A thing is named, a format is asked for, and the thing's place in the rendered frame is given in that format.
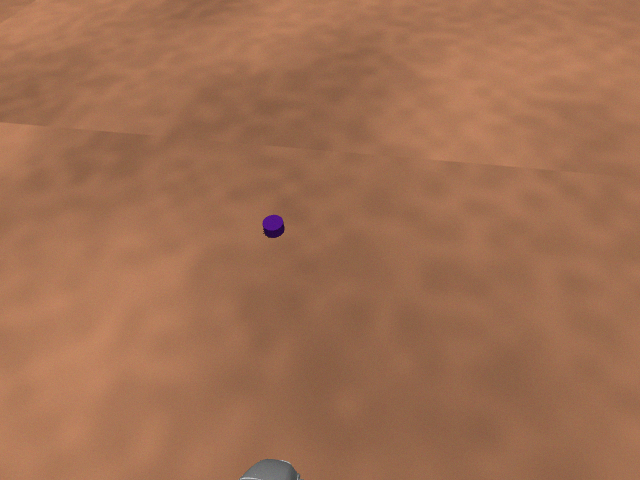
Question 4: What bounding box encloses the tin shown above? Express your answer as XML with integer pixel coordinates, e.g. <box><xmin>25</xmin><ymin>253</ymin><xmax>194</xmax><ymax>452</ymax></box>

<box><xmin>263</xmin><ymin>215</ymin><xmax>285</xmax><ymax>238</ymax></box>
